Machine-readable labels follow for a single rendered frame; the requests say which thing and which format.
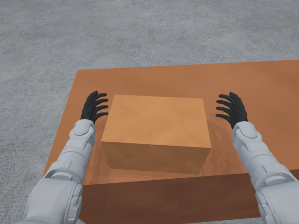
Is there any left robot hand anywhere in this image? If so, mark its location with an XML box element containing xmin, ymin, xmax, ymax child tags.
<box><xmin>80</xmin><ymin>91</ymin><xmax>108</xmax><ymax>125</ymax></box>

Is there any left robot forearm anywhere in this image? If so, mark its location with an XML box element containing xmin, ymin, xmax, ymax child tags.
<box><xmin>25</xmin><ymin>119</ymin><xmax>96</xmax><ymax>217</ymax></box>

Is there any pedestal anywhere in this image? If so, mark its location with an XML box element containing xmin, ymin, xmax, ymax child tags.
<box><xmin>43</xmin><ymin>60</ymin><xmax>299</xmax><ymax>224</ymax></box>

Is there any right robot hand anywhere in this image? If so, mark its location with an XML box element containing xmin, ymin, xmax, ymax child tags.
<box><xmin>215</xmin><ymin>92</ymin><xmax>248</xmax><ymax>129</ymax></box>

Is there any carton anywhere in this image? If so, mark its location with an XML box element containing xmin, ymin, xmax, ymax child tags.
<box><xmin>101</xmin><ymin>95</ymin><xmax>212</xmax><ymax>175</ymax></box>

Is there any robot left upper arm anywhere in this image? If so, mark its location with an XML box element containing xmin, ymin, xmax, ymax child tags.
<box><xmin>14</xmin><ymin>178</ymin><xmax>83</xmax><ymax>224</ymax></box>

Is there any robot right upper arm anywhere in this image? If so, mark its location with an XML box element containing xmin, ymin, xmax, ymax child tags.
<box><xmin>255</xmin><ymin>181</ymin><xmax>299</xmax><ymax>224</ymax></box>

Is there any right robot forearm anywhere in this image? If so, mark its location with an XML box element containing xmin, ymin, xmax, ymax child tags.
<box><xmin>232</xmin><ymin>121</ymin><xmax>299</xmax><ymax>191</ymax></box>

